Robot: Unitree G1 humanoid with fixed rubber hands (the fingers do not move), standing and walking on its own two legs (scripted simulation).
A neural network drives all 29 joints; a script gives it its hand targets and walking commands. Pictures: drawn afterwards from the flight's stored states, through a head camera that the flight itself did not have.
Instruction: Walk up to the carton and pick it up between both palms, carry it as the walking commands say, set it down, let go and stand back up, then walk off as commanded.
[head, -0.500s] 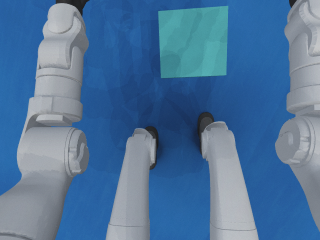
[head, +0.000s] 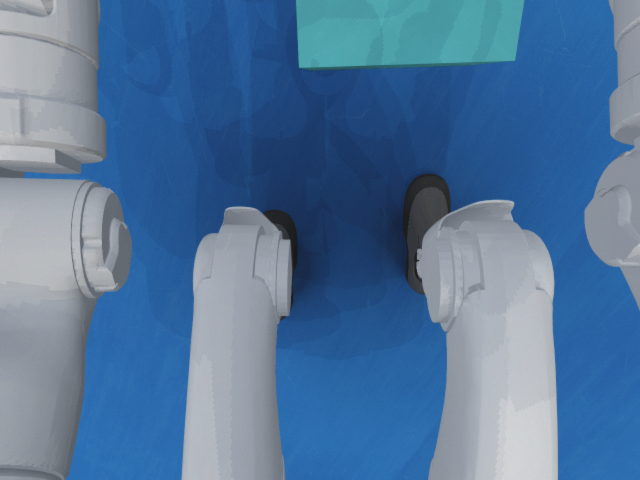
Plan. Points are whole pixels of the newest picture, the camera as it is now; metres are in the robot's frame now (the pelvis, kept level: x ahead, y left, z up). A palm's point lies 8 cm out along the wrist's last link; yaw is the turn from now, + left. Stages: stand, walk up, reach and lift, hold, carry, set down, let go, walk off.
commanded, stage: reach and lift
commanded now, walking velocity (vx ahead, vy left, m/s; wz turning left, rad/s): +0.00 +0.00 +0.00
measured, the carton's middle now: out of the picture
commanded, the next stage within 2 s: none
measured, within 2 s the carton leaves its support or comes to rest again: neither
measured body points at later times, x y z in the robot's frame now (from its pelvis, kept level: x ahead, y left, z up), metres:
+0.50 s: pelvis +0.00 -0.01 -0.08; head +0.38 -0.02 +0.14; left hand +0.58 +0.17 -0.25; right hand +0.57 -0.22 -0.26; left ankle +0.10 +0.13 -0.41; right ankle +0.14 -0.13 -0.41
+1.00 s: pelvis +0.02 +0.00 -0.10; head +0.41 +0.00 +0.11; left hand +0.57 +0.16 -0.32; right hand +0.60 -0.23 -0.28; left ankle +0.10 +0.13 -0.41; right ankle +0.14 -0.13 -0.41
